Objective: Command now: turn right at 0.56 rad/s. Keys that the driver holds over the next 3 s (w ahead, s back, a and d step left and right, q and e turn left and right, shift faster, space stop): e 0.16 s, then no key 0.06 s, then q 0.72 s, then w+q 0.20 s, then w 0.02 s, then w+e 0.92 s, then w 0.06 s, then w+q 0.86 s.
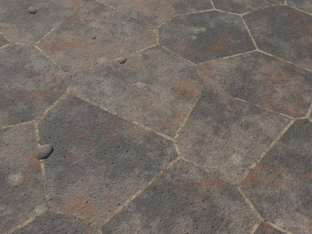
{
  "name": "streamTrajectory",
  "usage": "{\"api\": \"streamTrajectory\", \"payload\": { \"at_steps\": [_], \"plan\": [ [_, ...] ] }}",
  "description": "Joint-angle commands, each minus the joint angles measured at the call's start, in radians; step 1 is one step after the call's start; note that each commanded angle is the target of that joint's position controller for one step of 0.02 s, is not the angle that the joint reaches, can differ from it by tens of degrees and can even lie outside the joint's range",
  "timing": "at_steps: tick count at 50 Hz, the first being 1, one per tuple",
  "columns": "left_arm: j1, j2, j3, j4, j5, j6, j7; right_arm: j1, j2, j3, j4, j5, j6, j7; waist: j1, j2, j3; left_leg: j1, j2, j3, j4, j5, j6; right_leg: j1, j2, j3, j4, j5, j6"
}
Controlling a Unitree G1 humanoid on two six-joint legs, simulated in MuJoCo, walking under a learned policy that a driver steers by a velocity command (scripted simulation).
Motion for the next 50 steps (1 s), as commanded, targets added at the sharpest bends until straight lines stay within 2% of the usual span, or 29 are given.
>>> {"api": "streamTrajectory", "payload": {
  "at_steps": [1, 2, 3, 6, 9, 13, 15, 16, 17, 18, 19, 20, 22, 24, 25, 29, 34, 37, 38, 39, 40, 41, 42, 43, 44, 45, 47, 48, 50],
  "plan": [
    [0.06, 0.112, 0.033, -0.03, 0.006, 0.001, -0.013, -0.076, -0.121, -0.026, -0.091, -0.002, -0.013, 0.001, 0.035, 0.146, -0.029, 0.022, 0.282, -0.238, -0.244, 0.131, 0.134, -0.095, -0.048, -0.054, 0.305, 0.002, 0.009],
    [0.068, 0.103, 0.03, -0.026, 0.004, 0.005, -0.025, -0.076, -0.12, -0.026, -0.093, -0.002, -0.016, -0.005, 0.031, 0.184, -0.038, 0.056, 0.252, -0.18, -0.229, 0.197, 0.128, -0.112, -0.051, -0.075, 0.325, 0.028, 0.022],
    [0.063, 0.096, 0.025, -0.026, 0.001, 0.007, -0.033, -0.056, -0.121, -0.027, -0.09, -0.003, -0.018, -0.006, 0.017, 0.189, -0.047, 0.091, 0.237, -0.139, -0.214, 0.26, 0.13, -0.123, -0.054, -0.092, 0.318, 0.037, 0.037],
    [-0.006, 0.081, 0.015, -0.052, -0.003, 0.011, -0.043, 0.032, -0.133, -0.036, -0.066, -0.001, -0.02, -0.006, -0.037, 0.181, -0.069, 0.2, 0.272, -0.115, -0.185, 0.333, 0.159, -0.157, -0.068, -0.115, 0.246, 0.029, 0.061],
    [-0.046, 0.062, 0.003, -0.073, -0.004, 0.018, -0.047, 0.066, -0.147, -0.045, -0.051, -0.003, -0.02, 0.0, -0.06, 0.193, -0.077, 0.221, 0.303, -0.102, -0.171, 0.337, 0.175, -0.121, -0.086, -0.132, 0.133, -0.004, 0.057],
    [-0.036, 0.028, -0.019, -0.075, -0.014, 0.014, -0.034, 0.053, -0.159, -0.048, -0.03, -0.006, -0.021, 0.022, -0.054, 0.226, -0.099, 0.14, 0.293, -0.076, -0.123, 0.435, 0.176, 0.062, -0.066, -0.173, -0.081, -0.044, 0.017],
    [0.012, 0.006, -0.031, -0.049, -0.013, 0.007, -0.019, 0.034, -0.147, -0.041, -0.015, 0.0, -0.016, 0.033, -0.021, 0.218, -0.105, 0.109, 0.273, -0.075, -0.08, 0.488, 0.158, 0.17, -0.06, -0.193, -0.289, 0.066, -0.008],
    [0.055, -0.011, -0.041, -0.024, -0.005, -0.002, -0.01, 0.019, -0.125, -0.03, -0.006, 0.01, -0.014, 0.038, 0.013, 0.187, -0.104, 0.05, 0.25, -0.06, -0.051, 0.456, 0.116, 0.292, -0.071, -0.195, -0.507, 0.25, -0.02],
    [0.067, 0.013, -0.045, -0.011, 0.016, -0.017, 0.001, 0.056, -0.083, -0.015, 0.004, 0.014, -0.019, 0.043, 0.003, 0.118, -0.134, -0.05, 0.218, -0.049, -0.035, 0.324, 0.046, 0.453, -0.16, -0.094, -0.602, 0.367, -0.03],
    [0.094, 0.071, -0.048, -0.017, 0.034, -0.031, 0.012, 0.109, -0.002, 0.007, -0.013, 0.004, -0.021, 0.054, -0.023, -0.109, -0.182, -0.177, 0.143, 0.007, 0.091, -0.122, -0.014, 0.577, -0.441, 0.183, -0.61, 0.54, -0.06],
    [0.008, 0.114, -0.037, -0.016, 0.01, -0.039, 0.025, 0.079, -0.034, -0.002, -0.002, 0.02, 0.001, 0.041, -0.015, -0.199, -0.094, -0.054, 0.083, -0.003, 0.125, -0.306, -0.024, 0.257, -0.478, 0.12, -0.549, 0.629, -0.187],
    [-0.063, 0.069, -0.046, -0.034, 0.012, -0.047, 0.024, 0.06, -0.098, -0.019, 0.008, 0.027, 0.014, 0.04, -0.027, -0.12, -0.052, -0.056, 0.067, -0.027, 0.206, -0.286, -0.026, 0.243, -0.425, 0.074, -0.558, 0.581, -0.198],
    [-0.087, 0.074, -0.047, -0.03, 0.011, -0.049, 0.033, 0.069, -0.129, -0.041, 0.032, 0.027, 0.019, 0.042, -0.033, -0.11, -0.023, -0.13, 0.026, -0.028, 0.351, -0.246, -0.028, 0.258, -0.364, -0.014, -0.54, 0.634, -0.179],
    [-0.052, 0.077, -0.042, -0.022, -0.005, -0.046, 0.042, 0.118, -0.116, -0.05, 0.058, 0.011, 0.023, 0.044, -0.031, -0.094, -0.052, -0.176, 0.011, -0.023, 0.491, -0.254, -0.043, 0.31, -0.366, -0.065, -0.5, 0.784, -0.195],
    [-0.043, 0.068, -0.041, -0.022, -0.007, -0.043, 0.043, 0.122, -0.106, -0.052, 0.061, 0.01, 0.025, 0.044, -0.027, -0.075, -0.061, -0.192, 0.013, -0.022, 0.536, -0.256, -0.053, 0.319, -0.374, -0.081, -0.493, 0.789, -0.203],
    [-0.036, 0.048, -0.037, -0.017, 0.004, -0.038, 0.048, 0.067, -0.076, -0.052, 0.038, 0.012, 0.042, 0.053, -0.005, -0.09, -0.04, -0.229, 0.035, 0.006, 0.478, -0.234, -0.078, 0.327, -0.38, -0.107, -0.505, 0.602, -0.214],
    [-0.039, 0.085, -0.017, -0.01, 0.013, -0.044, 0.034, 0.044, -0.06, -0.046, 0.003, 0.017, 0.045, 0.067, -0.001, -0.112, -0.078, -0.12, 0.04, 0.056, 0.301, -0.245, -0.05, 0.298, -0.413, -0.128, -0.454, 0.616, -0.215],
    [-0.064, 0.109, -0.005, -0.015, 0.009, -0.041, 0.027, 0.079, -0.061, -0.048, -0.003, 0.021, 0.036, 0.072, -0.035, -0.103, -0.099, -0.015, 0.027, 0.087, 0.143, -0.163, -0.016, 0.253, -0.418, -0.155, -0.383, 0.577, -0.171],
    [-0.068, 0.11, -0.003, -0.013, 0.006, -0.037, 0.025, 0.107, -0.062, -0.048, 0.004, 0.019, 0.026, 0.07, -0.06, -0.07, -0.104, 0.065, 0.014, 0.086, 0.016, -0.053, -0.001, 0.2, -0.397, -0.192, -0.321, 0.485, -0.125],
    [-0.031, 0.09, -0.004, -0.004, 0.009, -0.034, 0.021, 0.124, -0.108, -0.059, 0.006, 0.004, 0.011, 0.062, -0.067, 0.065, -0.096, 0.141, 0.066, -0.051, -0.136, 0.029, 0.02, 0.103, -0.34, -0.255, -0.172, 0.306, -0.054],
    [-0.034, 0.003, -0.026, -0.064, 0.011, -0.027, 0.016, 0.126, -0.274, -0.095, -0.023, 0.0, -0.003, 0.054, -0.042, 0.376, -0.078, 0.21, 0.378, -0.498, -0.21, 0.335, 0.131, -0.168, -0.147, -0.341, 0.083, -0.137, 0.034],
    [-0.123, 0.033, -0.026, -0.081, 0.015, -0.011, 0.032, 0.2, -0.281, -0.104, -0.002, 0.006, -0.002, 0.054, -0.109, 0.267, -0.081, 0.143, 0.418, -0.523, -0.207, 0.436, 0.245, -0.185, -0.108, -0.178, 0.228, -0.211, 0.027],
    [-0.106, 0.043, -0.023, -0.071, 0.003, -0.005, 0.031, 0.162, -0.233, -0.093, -0.004, 0.01, 0.002, 0.049, -0.07, 0.184, -0.053, 0.121, 0.367, -0.435, -0.196, 0.378, 0.252, -0.193, -0.133, -0.138, 0.29, -0.136, 0.021],
    [-0.084, 0.053, -0.02, -0.053, -0.007, -0.01, 0.026, 0.084, -0.186, -0.08, -0.019, 0.017, 0.008, 0.043, -0.035, 0.138, -0.023, 0.096, 0.296, -0.359, -0.203, 0.296, 0.214, -0.187, -0.15, -0.121, 0.28, -0.034, 0.016],
    [-0.07, 0.066, -0.015, -0.044, -0.001, -0.018, 0.023, 0.024, -0.162, -0.072, -0.035, 0.02, 0.012, 0.038, -0.014, 0.143, -0.023, 0.112, 0.241, -0.319, -0.203, 0.264, 0.176, -0.191, -0.153, -0.12, 0.26, 0.031, 0.015],
    [-0.044, 0.075, -0.012, -0.029, 0.014, -0.019, 0.019, 0.006, -0.146, -0.067, -0.045, 0.024, 0.011, 0.034, -0.012, 0.16, -0.045, 0.13, 0.21, -0.289, -0.195, 0.324, 0.168, -0.179, -0.145, -0.132, 0.275, 0.073, 0.022],
    [-0.02, 0.069, -0.011, -0.022, 0.014, -0.017, 0.011, 0.035, -0.146, -0.066, -0.042, 0.026, 0.006, 0.039, -0.016, 0.132, -0.092, 0.168, 0.2, -0.281, -0.179, 0.397, 0.167, -0.169, -0.133, -0.129, 0.293, 0.101, 0.036],
    [-0.017, 0.066, -0.012, -0.026, 0.015, -0.016, 0.006, 0.066, -0.154, -0.07, -0.034, 0.026, 0.003, 0.041, -0.023, 0.12, -0.112, 0.188, 0.192, -0.297, -0.199, 0.273, 0.17, -0.176, -0.136, -0.128, 0.274, 0.111, 0.042],
    [-0.048, 0.068, -0.011, -0.037, 0.023, -0.015, -0.001, 0.103, -0.159, -0.073, -0.022, 0.02, 0.001, 0.043, -0.047, 0.146, -0.085, 0.203, 0.18, -0.366, -0.267, -0.111, 0.181, -0.226, -0.141, -0.124, 0.214, 0.125, 0.048]
  ]
}}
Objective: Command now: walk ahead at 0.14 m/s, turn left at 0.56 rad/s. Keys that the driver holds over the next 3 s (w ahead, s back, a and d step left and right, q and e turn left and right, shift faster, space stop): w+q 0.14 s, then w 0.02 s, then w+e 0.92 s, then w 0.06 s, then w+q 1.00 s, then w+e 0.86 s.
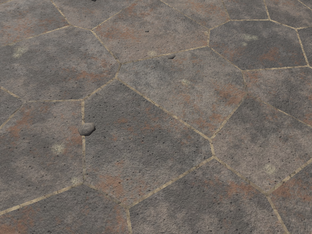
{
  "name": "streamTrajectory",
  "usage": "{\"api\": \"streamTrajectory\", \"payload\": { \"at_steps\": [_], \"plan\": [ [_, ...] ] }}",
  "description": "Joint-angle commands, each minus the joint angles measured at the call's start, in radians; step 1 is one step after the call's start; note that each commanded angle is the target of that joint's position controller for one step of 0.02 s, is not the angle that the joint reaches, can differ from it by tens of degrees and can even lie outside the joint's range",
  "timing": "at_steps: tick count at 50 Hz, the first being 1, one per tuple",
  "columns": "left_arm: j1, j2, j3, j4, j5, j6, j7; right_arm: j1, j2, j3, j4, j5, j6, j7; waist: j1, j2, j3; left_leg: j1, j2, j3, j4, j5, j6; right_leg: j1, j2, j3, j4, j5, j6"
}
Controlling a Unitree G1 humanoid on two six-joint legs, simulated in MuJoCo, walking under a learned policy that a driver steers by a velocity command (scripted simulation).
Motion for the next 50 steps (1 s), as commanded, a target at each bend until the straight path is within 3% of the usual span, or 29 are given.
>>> {"api": "streamTrajectory", "payload": {
  "at_steps": [1, 3, 8, 11, 15, 17, 19, 20, 21, 22, 23, 24, 25, 27, 29, 34, 39, 41, 43, 44, 45, 46, 47, 48, 49, 50],
  "plan": [
    [-0.046, 0.089, 0.022, -0.071, 0.01, -0.011, -0.01, 0.069, -0.154, -0.04, -0.035, -0.007, -0.013, -0.001, -0.037, 0.166, -0.063, 0.16, 0.234, -0.349, -0.221, -0.258, 0.133, -0.161, -0.009, 0.017, -0.055, 0.029, 0.014],
    [-0.071, 0.091, 0.023, -0.078, 0.011, -0.022, -0.013, 0.093, -0.16, -0.041, -0.027, -0.013, -0.019, -0.002, -0.049, 0.169, -0.032, 0.164, 0.239, -0.393, -0.245, -0.317, 0.143, -0.184, -0.007, 0.02, -0.124, 0.035, 0.022],
    [-0.104, 0.076, 0.014, -0.087, 0.007, -0.059, -0.016, 0.134, -0.174, -0.046, -0.008, -0.019, -0.047, -0.003, -0.063, 0.15, -0.035, 0.162, 0.238, -0.433, -0.231, -0.282, 0.167, -0.173, 0.0, 0.027, -0.259, 0.058, 0.018],
    [-0.11, 0.057, 0.002, -0.085, 0.006, -0.076, -0.024, 0.153, -0.146, -0.034, 0.012, -0.022, -0.066, -0.002, -0.074, 0.153, -0.037, 0.127, 0.24, -0.397, -0.233, -0.248, 0.16, -0.106, -0.008, -0.003, -0.342, 0.087, -0.002],
    [-0.143, 0.063, -0.004, -0.107, -0.005, -0.088, -0.031, 0.169, -0.163, -0.034, 0.029, -0.028, -0.085, 0.001, -0.084, 0.147, -0.006, 0.082, 0.268, -0.383, -0.232, -0.258, 0.154, -0.033, -0.009, -0.026, -0.41, 0.067, -0.05],
    [-0.118, 0.061, -0.007, -0.108, -0.011, -0.094, -0.032, 0.16, -0.168, -0.034, 0.035, -0.028, -0.093, -0.001, -0.064, 0.137, 0.009, 0.039, 0.28, -0.354, -0.224, -0.224, 0.141, 0.057, 0.0, -0.034, -0.46, 0.067, -0.079],
    [-0.008, 0.055, -0.006, -0.075, -0.009, -0.101, -0.029, 0.131, -0.165, -0.03, 0.04, -0.022, -0.097, -0.005, 0.007, 0.1, 0.005, -0.059, 0.256, -0.277, -0.154, -0.115, 0.104, 0.274, 0.038, -0.056, -0.574, 0.096, -0.104],
    [0.098, 0.077, 0.006, -0.039, -0.008, -0.108, -0.02, 0.127, -0.143, -0.02, 0.042, -0.026, -0.103, -0.007, 0.056, 0.059, -0.032, -0.116, 0.215, -0.216, -0.031, 0.031, 0.077, 0.434, 0.053, -0.022, -0.612, 0.065, -0.117],
    [0.239, 0.147, 0.025, -0.012, 0.001, -0.119, -0.008, 0.101, -0.09, -0.001, 0.022, -0.028, -0.112, -0.005, 0.12, -0.09, -0.105, -0.191, 0.128, -0.079, 0.265, 0.087, 0.031, 0.578, -0.113, 0.219, -0.735, -0.1, -0.161],
    [0.307, 0.246, 0.047, -0.001, -0.001, -0.118, -0.009, 0.087, -0.065, 0.006, -0.02, -0.025, -0.119, 0.001, 0.103, -0.243, -0.117, -0.46, -0.008, 0.048, 0.522, -0.241, -0.021, 0.689, -0.316, 0.681, -0.879, -0.318, -0.265],
    [0.272, 0.194, 0.04, 0.006, -0.018, -0.114, -0.024, 0.08, -0.133, -0.007, -0.015, -0.049, -0.112, -0.003, 0.06, -0.102, -0.045, -0.545, 0.028, -0.003, 0.641, -0.27, -0.02, 0.62, -0.332, 0.751, -0.885, -0.332, -0.297],
    [0.208, 0.144, 0.03, -0.015, -0.022, -0.114, -0.032, 0.059, -0.131, -0.006, -0.008, -0.052, -0.113, 0.006, 0.03, -0.02, 0.002, -0.554, 0.081, -0.021, 0.679, -0.179, -0.021, 0.561, -0.292, 0.639, -0.859, -0.25, -0.294],
    [0.18, 0.114, 0.024, -0.022, -0.018, -0.119, -0.035, 0.035, -0.118, 0.0, -0.007, -0.047, -0.119, 0.014, 0.023, 0.009, 0.01, -0.535, 0.109, -0.017, 0.67, -0.114, -0.032, 0.517, -0.24, 0.536, -0.861, -0.095, -0.282],
    [0.178, 0.089, 0.016, -0.016, -0.022, -0.128, -0.027, 0.017, -0.106, 0.006, -0.007, -0.056, -0.111, 0.024, 0.007, -0.017, -0.007, -0.49, 0.137, 0.004, 0.62, -0.054, -0.066, 0.482, -0.161, 0.404, -0.871, 0.146, -0.254],
    [0.222, 0.091, 0.018, 0.009, -0.034, -0.135, -0.02, -0.007, -0.094, 0.012, -0.017, -0.061, -0.096, 0.028, 0.005, -0.022, -0.035, -0.481, 0.13, 0.034, 0.612, -0.04, -0.101, 0.481, -0.133, 0.347, -0.855, 0.388, -0.261],
    [0.321, 0.091, 0.024, 0.05, -0.036, -0.126, -0.006, -0.205, -0.069, 0.031, -0.092, -0.05, -0.082, 0.032, 0.047, -0.019, -0.012, -0.533, 0.113, 0.086, 0.467, 0.055, -0.144, 0.457, -0.084, 0.295, -0.843, 0.608, -0.247],
    [0.376, 0.102, 0.028, 0.072, -0.027, -0.116, 0.008, -0.357, -0.055, 0.051, -0.149, -0.031, -0.09, 0.034, 0.09, -0.042, -0.014, -0.439, 0.064, 0.092, 0.24, 0.164, -0.122, 0.473, -0.082, 0.323, -0.793, 0.731, -0.216],
    [0.343, 0.113, 0.031, 0.065, -0.024, -0.116, 0.015, -0.33, -0.077, 0.048, -0.15, -0.026, -0.094, 0.025, 0.058, -0.049, -0.024, -0.329, 0.054, 0.069, 0.165, 0.165, -0.094, 0.469, -0.098, 0.347, -0.763, 0.771, -0.194],
    [0.281, 0.132, 0.035, 0.048, -0.021, -0.121, 0.013, -0.159, -0.127, 0.028, -0.094, -0.023, -0.101, 0.006, -0.021, -0.046, -0.102, -0.07, 0.016, 0.066, 0.118, 0.103, -0.057, 0.431, -0.074, 0.337, -0.609, 0.951, -0.152],
    [0.255, 0.141, 0.037, 0.043, -0.028, -0.126, 0.003, -0.016, -0.153, 0.016, -0.057, -0.023, -0.111, -0.009, -0.094, -0.02, -0.176, 0.116, 0.041, 0.053, 0.061, 0.136, -0.033, 0.388, -0.034, 0.308, -0.433, 0.937, -0.132],
    [0.259, 0.1, 0.027, 0.021, -0.038, -0.136, -0.006, 0.125, -0.205, -0.001, -0.043, -0.044, -0.122, -0.029, -0.139, 0.05, -0.29, 0.341, 0.214, -0.112, 0.04, -0.04, 0.004, 0.262, 0.016, 0.278, -0.202, 0.676, -0.124],
    [0.389, -0.026, 0.003, 0.005, -0.066, -0.131, 0.0, 0.152, -0.273, -0.021, -0.05, -0.071, -0.118, -0.035, -0.071, 0.28, -0.42, 0.589, 0.522, -0.535, 0.006, -0.097, 0.108, -0.018, 0.153, 0.149, 0.106, -0.133, -0.101],
    [0.382, 0.08, 0.014, 0.008, -0.03, -0.115, 0.007, 0.104, -0.232, -0.023, -0.054, -0.044, -0.101, -0.029, -0.054, 0.224, -0.404, 0.486, 0.534, -0.723, -0.075, -0.221, 0.146, -0.109, 0.107, 0.111, 0.221, -0.172, -0.11],
    [0.303, 0.1, 0.023, 0.013, -0.014, -0.106, 0.002, 0.029, -0.143, -0.005, -0.063, -0.035, -0.099, -0.026, -0.035, 0.115, -0.232, 0.322, 0.48, -0.566, -0.115, -0.262, 0.126, -0.128, 0.053, 0.1, 0.225, -0.066, -0.109],
    [0.249, 0.086, 0.02, 0.006, -0.01, -0.102, -0.009, -0.015, -0.088, 0.008, -0.061, -0.035, -0.102, -0.02, -0.026, 0.069, -0.139, 0.204, 0.426, -0.422, -0.146, -0.182, 0.105, -0.114, 0.023, 0.085, 0.19, -0.004, -0.105],
    [0.231, 0.071, 0.021, 0.005, -0.007, -0.094, -0.019, -0.019, -0.073, 0.013, -0.051, -0.038, -0.107, -0.02, -0.012, 0.093, -0.096, 0.135, 0.385, -0.318, -0.172, -0.093, 0.083, -0.097, -0.001, 0.077, 0.16, 0.015, -0.101]
  ]
}}
Over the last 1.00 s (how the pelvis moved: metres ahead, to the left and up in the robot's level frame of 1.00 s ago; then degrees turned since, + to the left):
-0.05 0.02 0.01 12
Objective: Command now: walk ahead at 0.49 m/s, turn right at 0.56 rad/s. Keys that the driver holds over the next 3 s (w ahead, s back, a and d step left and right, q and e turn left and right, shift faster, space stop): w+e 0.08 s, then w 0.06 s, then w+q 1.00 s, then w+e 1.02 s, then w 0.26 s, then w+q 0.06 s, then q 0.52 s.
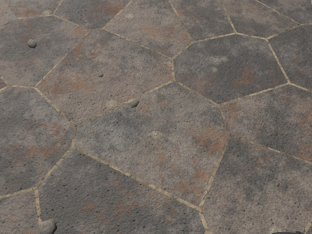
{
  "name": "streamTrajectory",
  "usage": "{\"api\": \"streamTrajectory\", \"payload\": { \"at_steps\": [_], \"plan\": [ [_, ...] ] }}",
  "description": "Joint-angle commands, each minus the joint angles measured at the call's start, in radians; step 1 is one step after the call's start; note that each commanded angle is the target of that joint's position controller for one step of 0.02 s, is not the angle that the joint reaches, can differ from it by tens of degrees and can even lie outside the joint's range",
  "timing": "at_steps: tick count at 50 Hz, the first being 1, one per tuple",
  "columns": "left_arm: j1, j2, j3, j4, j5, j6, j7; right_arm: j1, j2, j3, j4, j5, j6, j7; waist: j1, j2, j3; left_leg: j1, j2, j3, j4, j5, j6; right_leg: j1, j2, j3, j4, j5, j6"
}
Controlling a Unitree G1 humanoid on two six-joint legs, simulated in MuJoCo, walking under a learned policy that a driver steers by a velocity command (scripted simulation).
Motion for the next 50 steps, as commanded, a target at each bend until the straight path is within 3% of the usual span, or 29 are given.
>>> {"api": "streamTrajectory", "payload": {
  "at_steps": [1, 4, 6, 9, 12, 14, 17, 18, 19, 20, 21, 22, 23, 24, 25, 26, 27, 31, 35, 40, 42, 44, 45, 46, 47, 48, 49, 50],
  "plan": [
    [0.003, 0.082, 0.018, -0.068, 0.022, 0.012, -0.023, 0.152, -0.087, -0.033, 0.004, 0.006, -0.014, -0.005, -0.072, 0.096, -0.057, 0.274, 0.304, -0.349, -0.33, -0.053, 0.111, -0.297, -0.122, -0.007, 0.083, 0.066, 0.014],
    [-0.041, 0.053, 0.012, -0.093, 0.026, 0.035, -0.041, 0.194, -0.088, -0.037, 0.036, 0.022, -0.045, 0.006, -0.059, 0.105, -0.047, 0.249, 0.297, -0.225, -0.37, 0.101, 0.115, -0.315, -0.143, -0.021, 0.048, 0.101, 0.02],
    [-0.111, 0.039, 0.005, -0.121, 0.031, 0.036, -0.052, 0.222, -0.091, -0.04, 0.056, 0.023, -0.055, 0.011, -0.065, 0.098, -0.031, 0.256, 0.296, -0.176, -0.402, 0.137, 0.128, -0.373, -0.149, -0.015, 0.006, 0.161, 0.027],
    [-0.205, 0.017, -0.009, -0.151, 0.03, 0.027, -0.056, 0.27, -0.083, -0.037, 0.096, 0.019, -0.056, 0.02, -0.075, 0.088, -0.009, 0.262, 0.257, -0.097, -0.418, 0.203, 0.129, -0.402, -0.132, -0.014, -0.157, 0.257, 0.041],
    [-0.332, -0.002, -0.033, -0.186, 0.035, 0.014, -0.062, 0.295, -0.096, -0.037, 0.129, 0.035, -0.048, 0.027, -0.088, 0.095, 0.001, 0.24, 0.206, -0.047, -0.408, 0.282, 0.118, -0.305, -0.137, -0.131, -0.389, 0.346, 0.05],
    [-0.399, 0.0, -0.04, -0.203, 0.029, 0.007, -0.06, 0.35, -0.122, -0.042, 0.154, 0.032, -0.04, 0.027, -0.116, 0.092, 0.002, 0.274, 0.226, -0.075, -0.381, 0.34, 0.122, -0.263, -0.126, -0.16, -0.459, 0.338, 0.052],
    [-0.403, 0.029, -0.037, -0.211, 0.023, -0.008, -0.042, 0.38, -0.156, -0.053, 0.183, 0.023, -0.024, 0.02, -0.105, 0.103, -0.007, 0.36, 0.262, -0.126, -0.298, 0.446, 0.116, -0.211, -0.105, -0.153, -0.536, 0.248, 0.032],
    [-0.352, 0.043, -0.032, -0.196, 0.026, -0.016, -0.034, 0.38, -0.16, -0.054, 0.19, 0.023, -0.019, 0.018, -0.078, 0.107, -0.028, 0.371, 0.258, -0.13, -0.233, 0.516, 0.106, -0.135, -0.086, -0.152, -0.579, 0.215, 0.021],
    [-0.232, 0.062, -0.021, -0.156, 0.035, -0.029, -0.023, 0.377, -0.154, -0.052, 0.197, 0.031, -0.015, 0.017, -0.02, 0.077, -0.087, 0.344, 0.221, -0.1, -0.087, 0.565, 0.088, 0.034, -0.07, -0.154, -0.661, 0.246, 0.0],
    [-0.072, 0.118, -0.001, -0.11, 0.054, -0.041, -0.008, 0.372, -0.122, -0.042, 0.184, 0.04, -0.017, 0.018, 0.041, 0.031, -0.198, 0.213, 0.169, -0.069, 0.117, 0.419, 0.066, 0.283, -0.161, -0.065, -0.671, 0.229, -0.032],
    [0.058, 0.216, 0.021, -0.107, 0.074, -0.045, 0.009, 0.387, -0.022, -0.018, 0.127, 0.054, -0.021, 0.02, 0.067, -0.144, -0.348, -0.054, 0.067, -0.007, 0.433, -0.072, 0.031, 0.559, -0.479, 0.286, -0.702, 0.153, -0.09],
    [0.05, 0.242, 0.034, -0.096, 0.039, -0.025, 0.012, 0.435, -0.06, -0.037, 0.134, 0.054, -0.008, 0.011, 0.042, -0.218, -0.382, -0.218, -0.014, -0.05, 0.611, -0.364, 0.03, 0.548, -0.566, 0.528, -0.811, 0.113, -0.162],
    [-0.035, 0.153, 0.015, -0.111, 0.024, -0.019, 0.009, 0.386, -0.11, -0.054, 0.147, 0.038, 0.005, 0.006, 0.01, -0.094, -0.229, -0.266, 0.055, -0.109, 0.659, -0.302, 0.038, 0.429, -0.509, 0.397, -0.827, 0.05, -0.139],
    [-0.109, 0.082, -0.003, -0.117, 0.017, -0.027, 0.005, 0.344, -0.083, -0.052, 0.144, 0.038, 0.007, 0.014, -0.019, -0.077, -0.115, -0.262, 0.087, -0.106, 0.633, -0.226, 0.035, 0.303, -0.454, 0.268, -0.868, 0.092, -0.117],
    [-0.146, 0.042, -0.012, -0.117, 0.017, -0.035, 0.003, 0.332, -0.064, -0.053, 0.15, 0.037, 0.014, 0.019, -0.045, -0.074, -0.066, -0.226, 0.108, -0.099, 0.6, -0.178, 0.026, 0.219, -0.408, 0.169, -0.905, 0.161, -0.086],
    [-0.153, 0.024, -0.017, -0.109, 0.014, -0.043, 0.006, 0.329, -0.06, -0.057, 0.152, 0.022, 0.027, 0.025, -0.067, -0.091, -0.038, -0.199, 0.121, -0.097, 0.581, -0.155, 0.015, 0.162, -0.378, 0.096, -0.924, 0.227, -0.068],
    [-0.151, 0.02, -0.016, -0.101, 0.014, -0.052, 0.008, 0.337, -0.044, -0.057, 0.156, 0.014, 0.039, 0.033, -0.082, -0.088, -0.035, -0.179, 0.121, -0.09, 0.587, -0.13, 0.006, 0.137, -0.363, 0.043, -0.935, 0.282, -0.062],
    [-0.095, 0.035, -0.003, -0.064, 0.004, -0.079, 0.01, 0.231, -0.018, -0.06, 0.11, 0.009, 0.059, 0.055, -0.094, -0.062, -0.02, -0.273, 0.134, -0.079, 0.571, -0.013, -0.013, 0.156, -0.36, -0.087, -0.966, 0.439, -0.076],
    [-0.059, 0.029, -0.003, -0.035, 0.01, -0.076, 0.011, 0.081, -0.001, -0.047, 0.052, 0.009, 0.058, 0.072, -0.074, -0.062, 0.02, -0.294, 0.132, -0.041, 0.37, 0.13, -0.023, 0.159, -0.329, -0.211, -0.968, 0.485, -0.07],
    [0.006, 0.086, 0.012, -0.002, 0.01, -0.065, 0.021, -0.065, -0.014, -0.037, -0.013, 0.001, 0.056, 0.088, -0.04, -0.053, 0.043, -0.216, 0.103, 0.049, 0.142, 0.113, 0.027, 0.251, -0.366, -0.288, -0.935, 0.587, -0.053],
    [0.017, 0.105, 0.017, 0.008, 0.013, -0.052, 0.026, -0.066, -0.028, -0.042, -0.023, -0.002, 0.057, 0.084, -0.048, -0.057, 0.028, -0.169, 0.062, 0.083, 0.101, 0.028, 0.063, 0.316, -0.374, -0.322, -0.848, 0.801, -0.04],
    [0.018, 0.14, 0.025, 0.014, 0.016, -0.033, 0.03, 0.025, -0.053, -0.056, -0.004, -0.003, 0.055, 0.073, -0.093, -0.076, -0.043, -0.04, -0.013, 0.115, 0.077, -0.086, 0.108, 0.354, -0.374, -0.35, -0.641, 1.078, -0.03],
    [0.016, 0.152, 0.028, 0.011, 0.014, -0.022, 0.029, 0.142, -0.074, -0.07, 0.03, -0.005, 0.046, 0.064, -0.143, -0.063, -0.115, 0.103, -0.053, 0.111, 0.026, -0.093, 0.135, 0.322, -0.365, -0.361, -0.455, 1.068, -0.021],
    [0.008, 0.145, 0.025, -0.006, 0.015, -0.018, 0.027, 0.311, -0.128, -0.095, 0.084, -0.016, 0.038, 0.048, -0.219, 0.003, -0.212, 0.355, -0.02, 0.017, -0.038, -0.1, 0.175, 0.16, -0.341, -0.371, -0.183, 0.859, 0.012],
    [0.04, 0.026, -0.001, -0.076, 0.002, -0.024, 0.01, 0.33, -0.254, -0.127, 0.079, -0.014, 0.04, 0.032, -0.171, 0.23, -0.3, 0.652, 0.286, -0.461, -0.09, -0.198, 0.29, -0.256, -0.202, -0.363, 0.17, 0.109, 0.072],
    [-0.054, 0.086, 0.012, -0.124, 0.008, -0.035, 0.003, 0.341, -0.287, -0.133, 0.052, 0.021, 0.051, 0.031, -0.193, 0.182, -0.373, 0.71, 0.388, -0.836, -0.25, -0.126, 0.361, -0.431, -0.075, -0.139, 0.338, -0.147, 0.095],
    [-0.144, 0.089, 0.011, -0.147, 0.005, -0.044, -0.001, 0.311, -0.263, -0.128, 0.069, 0.026, 0.057, 0.022, -0.186, 0.088, -0.236, 0.641, 0.36, -0.658, -0.262, -0.038, 0.332, -0.525, -0.14, -0.072, 0.327, -0.046, 0.083],
    [-0.139, 0.072, 0.001, -0.141, 0.0, -0.056, -0.001, 0.266, -0.204, -0.114, 0.074, 0.033, 0.053, 0.015, -0.147, 0.037, -0.128, 0.497, 0.327, -0.534, -0.264, 0.074, 0.299, -0.496, -0.181, -0.077, 0.238, 0.042, 0.077]
  ]
}}
Over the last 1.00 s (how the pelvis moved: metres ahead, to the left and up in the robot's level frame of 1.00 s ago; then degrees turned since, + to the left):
0.42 -0.05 -0.02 -15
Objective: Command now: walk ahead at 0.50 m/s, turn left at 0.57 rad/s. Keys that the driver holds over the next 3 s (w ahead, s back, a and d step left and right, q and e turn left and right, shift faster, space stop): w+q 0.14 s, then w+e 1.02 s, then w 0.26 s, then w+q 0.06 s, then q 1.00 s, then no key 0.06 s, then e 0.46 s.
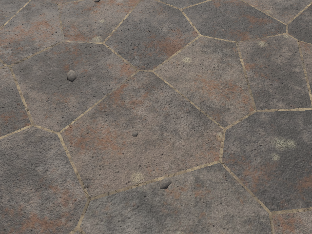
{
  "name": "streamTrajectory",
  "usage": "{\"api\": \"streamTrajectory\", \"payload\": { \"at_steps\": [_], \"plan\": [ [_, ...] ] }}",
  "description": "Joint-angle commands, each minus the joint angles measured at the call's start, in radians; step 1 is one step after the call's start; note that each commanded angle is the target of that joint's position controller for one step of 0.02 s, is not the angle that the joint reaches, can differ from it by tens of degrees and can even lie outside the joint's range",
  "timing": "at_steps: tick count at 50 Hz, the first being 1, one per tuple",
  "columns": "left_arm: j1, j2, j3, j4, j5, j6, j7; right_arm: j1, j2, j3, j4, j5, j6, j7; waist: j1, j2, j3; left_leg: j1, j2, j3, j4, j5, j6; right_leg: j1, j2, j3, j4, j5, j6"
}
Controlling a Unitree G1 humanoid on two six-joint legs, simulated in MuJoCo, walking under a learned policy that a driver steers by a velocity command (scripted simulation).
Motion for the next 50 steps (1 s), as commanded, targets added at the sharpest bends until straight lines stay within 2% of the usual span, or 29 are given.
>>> {"api": "streamTrajectory", "payload": {
  "at_steps": [1, 2, 4, 7, 10, 14, 18, 20, 21, 22, 23, 24, 25, 26, 27, 28, 29, 30, 31, 33, 35, 37, 41, 45, 46, 48, 49, 50],
  "plan": [
    [-0.062, 0.116, 0.019, -0.124, 0.0, -0.039, -0.003, 0.188, -0.163, -0.052, 0.012, 0.018, -0.002, -0.029, -0.061, -0.008, -0.088, 0.418, 0.31, -0.479, -0.361, 0.223, 0.174, -0.445, -0.036, 0.115, 0.089, 0.105, -0.011],
    [-0.042, 0.114, 0.019, -0.121, 0.02, -0.023, -0.003, 0.153, -0.133, -0.042, 0.009, 0.026, -0.009, -0.031, -0.024, 0.001, -0.077, 0.341, 0.263, -0.416, -0.374, 0.296, 0.152, -0.378, -0.048, 0.122, 0.038, 0.112, -0.001],
    [-0.019, 0.103, 0.018, -0.117, 0.034, 0.011, -0.01, 0.152, -0.122, -0.035, 0.005, 0.029, -0.03, -0.026, -0.002, 0.014, -0.103, 0.29, 0.225, -0.368, -0.384, 0.393, 0.152, -0.318, -0.043, 0.113, -0.008, 0.117, 0.02],
    [-0.095, 0.087, 0.014, -0.148, 0.031, 0.03, -0.016, 0.204, -0.153, -0.043, 0.017, 0.028, -0.042, -0.023, -0.017, 0.023, -0.077, 0.26, 0.191, -0.351, -0.42, 0.338, 0.142, -0.366, -0.037, 0.095, -0.116, 0.203, 0.042],
    [-0.186, 0.081, 0.01, -0.166, 0.027, 0.029, -0.023, 0.27, -0.12, -0.03, 0.043, 0.027, -0.049, -0.024, -0.057, 0.049, -0.042, 0.324, 0.19, -0.317, -0.456, 0.348, 0.102, -0.433, -0.045, 0.082, -0.272, 0.338, 0.037],
    [-0.293, 0.078, 0.003, -0.191, 0.012, 0.022, -0.032, 0.334, -0.12, -0.021, 0.072, 0.02, -0.062, -0.027, -0.105, 0.06, -0.031, 0.443, 0.209, -0.264, -0.459, 0.442, 0.054, -0.458, -0.027, 0.061, -0.417, 0.445, -0.002],
    [-0.372, 0.078, -0.002, -0.22, 0.006, 0.014, -0.043, 0.368, -0.118, -0.011, 0.101, 0.002, -0.065, -0.04, -0.123, 0.06, 0.013, 0.535, 0.253, -0.214, -0.465, 0.493, 0.05, -0.456, 0.013, 0.038, -0.525, 0.413, -0.053],
    [-0.349, 0.084, 0.0, -0.219, 0.004, 0.011, -0.047, 0.346, -0.127, -0.009, 0.109, -0.005, -0.065, -0.049, -0.095, 0.061, 0.02, 0.553, 0.273, -0.175, -0.434, 0.618, 0.036, -0.388, 0.048, 0.031, -0.573, 0.351, -0.088],
    [-0.306, 0.088, 0.003, -0.206, 0.003, 0.01, -0.044, 0.323, -0.135, -0.009, 0.109, -0.006, -0.067, -0.054, -0.07, 0.068, 0.001, 0.552, 0.273, -0.145, -0.383, 0.78, 0.022, -0.312, 0.082, 0.016, -0.591, 0.309, -0.109],
    [-0.239, 0.101, 0.01, -0.185, 0.003, 0.01, -0.037, 0.313, -0.146, -0.009, 0.112, -0.009, -0.067, -0.057, -0.041, 0.079, -0.038, 0.562, 0.271, -0.124, -0.295, 0.949, 0.009, -0.224, 0.121, -0.002, -0.596, 0.267, -0.129],
    [-0.129, 0.119, 0.021, -0.149, 0.004, 0.006, -0.03, 0.307, -0.155, -0.01, 0.116, -0.014, -0.063, -0.058, 0.006, 0.078, -0.099, 0.569, 0.261, -0.101, -0.142, 1.053, -0.002, -0.113, 0.159, -0.015, -0.623, 0.238, -0.151],
    [0.021, 0.135, 0.032, -0.104, 0.014, -0.002, -0.023, 0.29, -0.162, -0.009, 0.112, -0.008, -0.061, -0.059, 0.079, 0.058, -0.173, 0.486, 0.236, -0.065, 0.065, 0.988, -0.02, 0.081, 0.156, 0.008, -0.689, 0.283, -0.182],
    [0.164, 0.223, 0.059, -0.079, 0.034, -0.004, -0.01, 0.294, -0.128, 0.005, 0.072, 0.01, -0.068, -0.057, 0.119, -0.042, -0.278, 0.229, 0.176, -0.019, 0.387, 0.67, -0.051, 0.353, -0.047, 0.293, -0.701, 0.207, -0.268],
    [0.151, 0.288, 0.077, -0.077, 0.026, 0.001, -0.014, 0.356, -0.07, 0.012, 0.05, 0.015, -0.073, -0.042, 0.043, -0.242, -0.332, -0.124, -0.04, -0.032, 0.715, -0.252, -0.091, 0.535, -0.277, 0.807, -0.805, 0.292, -0.418],
    [0.088, 0.235, 0.068, -0.073, -0.019, 0.006, -0.026, 0.281, -0.12, 0.006, 0.043, -0.013, -0.076, -0.041, 0.035, -0.095, -0.266, -0.213, 0.024, -0.176, 0.758, -0.227, -0.074, 0.474, -0.24, 0.815, -0.858, 0.242, -0.397],
    [0.016, 0.202, 0.062, -0.09, -0.021, 0.011, -0.027, 0.216, -0.126, 0.007, 0.019, -0.004, -0.087, -0.033, 0.015, -0.046, -0.145, -0.237, 0.075, -0.173, 0.717, -0.136, -0.076, 0.336, -0.218, 0.664, -0.878, 0.262, -0.374],
    [-0.017, 0.161, 0.052, -0.094, -0.014, 0.011, -0.027, 0.181, -0.12, 0.011, 0.009, -0.004, -0.092, -0.029, -0.003, 0.014, -0.088, -0.214, 0.109, -0.161, 0.65, -0.093, -0.081, 0.235, -0.172, 0.578, -0.904, 0.345, -0.343],
    [-0.026, 0.143, 0.046, -0.088, -0.014, 0.009, -0.022, 0.172, -0.113, 0.012, 0.002, -0.011, -0.083, -0.027, -0.027, 0.021, -0.056, -0.184, 0.127, -0.156, 0.6, -0.086, -0.095, 0.163, -0.132, 0.517, -0.916, 0.433, -0.319],
    [-0.029, 0.13, 0.04, -0.081, -0.017, 0.005, -0.018, 0.188, -0.101, 0.017, 0.0, -0.02, -0.065, -0.025, -0.051, 0.005, -0.063, -0.138, 0.141, -0.153, 0.554, -0.084, -0.114, 0.113, -0.095, 0.464, -0.933, 0.483, -0.301],
    [-0.004, 0.151, 0.045, -0.07, -0.022, -0.009, -0.016, 0.191, -0.078, 0.023, -0.009, -0.026, -0.038, -0.02, -0.062, -0.018, -0.076, -0.118, 0.146, -0.13, 0.488, -0.087, -0.145, 0.072, -0.064, 0.415, -0.948, 0.548, -0.301],
    [0.019, 0.174, 0.053, -0.065, -0.022, -0.011, -0.013, 0.136, -0.069, 0.028, -0.032, -0.025, -0.027, -0.017, -0.053, -0.025, -0.06, -0.146, 0.153, -0.107, 0.406, -0.036, -0.172, 0.04, -0.037, 0.391, -0.972, 0.522, -0.297],
    [0.054, 0.177, 0.055, -0.06, -0.023, -0.008, -0.011, 0.036, -0.069, 0.03, -0.068, -0.024, -0.025, -0.016, -0.025, -0.031, -0.032, -0.193, 0.158, -0.095, 0.294, 0.05, -0.193, 0.041, -0.016, 0.39, -0.987, 0.501, -0.276],
    [0.129, 0.18, 0.061, -0.048, -0.022, -0.001, -0.007, -0.098, -0.061, 0.038, -0.112, -0.014, -0.028, -0.01, 0.035, -0.051, -0.044, -0.215, 0.134, -0.095, 0.119, 0.187, -0.2, 0.125, 0.004, 0.401, -0.943, 0.557, -0.228],
    [0.173, 0.185, 0.063, -0.048, -0.007, 0.005, 0.003, -0.194, -0.069, 0.045, -0.153, -0.004, -0.041, -0.009, 0.068, -0.062, -0.046, -0.21, 0.098, -0.1, 0.01, 0.176, -0.183, 0.216, -0.018, 0.451, -0.869, 0.661, -0.224],
    [0.167, 0.191, 0.065, -0.053, -0.003, 0.006, 0.006, -0.197, -0.076, 0.045, -0.16, -0.002, -0.045, -0.01, 0.062, -0.067, -0.047, -0.183, 0.091, -0.108, -0.021, 0.158, -0.174, 0.225, -0.027, 0.47, -0.849, 0.676, -0.217],
    [0.109, 0.208, 0.07, -0.074, 0.0, 0.005, 0.012, -0.121, -0.103, 0.037, -0.145, 0.001, -0.054, -0.015, 0.01, -0.08, -0.06, -0.031, 0.071, -0.121, -0.1, 0.099, -0.148, 0.187, -0.032, 0.494, -0.798, 0.706, -0.184],
    [0.077, 0.217, 0.071, -0.084, 0.0, 0.002, 0.01, -0.033, -0.124, 0.027, -0.119, 0.002, -0.059, -0.023, -0.03, -0.08, -0.093, 0.106, 0.046, -0.113, -0.13, 0.063, -0.131, 0.152, -0.014, 0.496, -0.729, 0.771, -0.164],
    [0.059, 0.214, 0.069, -0.086, -0.009, -0.005, 0.001, 0.091, -0.153, 0.014, -0.086, -0.002, -0.072, -0.035, -0.096, -0.033, -0.157, 0.291, 0.064, -0.126, -0.196, 0.085, -0.103, 0.102, 0.04, 0.457, -0.573, 0.777, -0.14]
  ]
}}
Over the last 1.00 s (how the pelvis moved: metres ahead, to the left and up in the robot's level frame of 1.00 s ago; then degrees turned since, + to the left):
0.50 0.02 -0.01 18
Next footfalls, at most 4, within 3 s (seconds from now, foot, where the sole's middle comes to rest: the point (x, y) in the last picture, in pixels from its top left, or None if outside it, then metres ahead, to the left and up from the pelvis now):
0.48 right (186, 233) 0.44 -0.08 -0.76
1.02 left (155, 163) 0.76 0.05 -0.76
1.52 right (217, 141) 0.89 -0.25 -0.76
2.00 left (183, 118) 1.02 -0.09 -0.76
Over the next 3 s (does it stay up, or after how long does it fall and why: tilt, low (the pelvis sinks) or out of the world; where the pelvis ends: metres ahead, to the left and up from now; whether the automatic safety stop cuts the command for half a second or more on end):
stays up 0.89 -0.18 0.02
